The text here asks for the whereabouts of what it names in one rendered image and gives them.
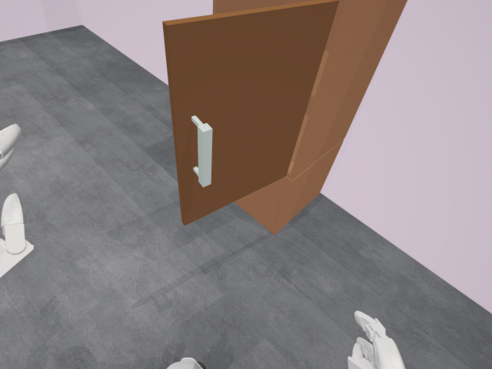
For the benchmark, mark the right robot hand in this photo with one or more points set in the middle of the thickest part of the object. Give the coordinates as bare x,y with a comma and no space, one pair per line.
383,354

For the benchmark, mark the left robot hand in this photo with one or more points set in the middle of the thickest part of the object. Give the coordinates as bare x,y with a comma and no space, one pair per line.
14,247

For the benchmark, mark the robot left shin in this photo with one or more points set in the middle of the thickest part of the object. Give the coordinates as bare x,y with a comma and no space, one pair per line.
190,359

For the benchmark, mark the cupboard door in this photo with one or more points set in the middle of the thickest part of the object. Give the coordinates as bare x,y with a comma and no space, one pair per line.
248,74

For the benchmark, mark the handle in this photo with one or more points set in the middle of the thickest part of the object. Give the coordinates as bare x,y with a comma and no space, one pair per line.
203,171

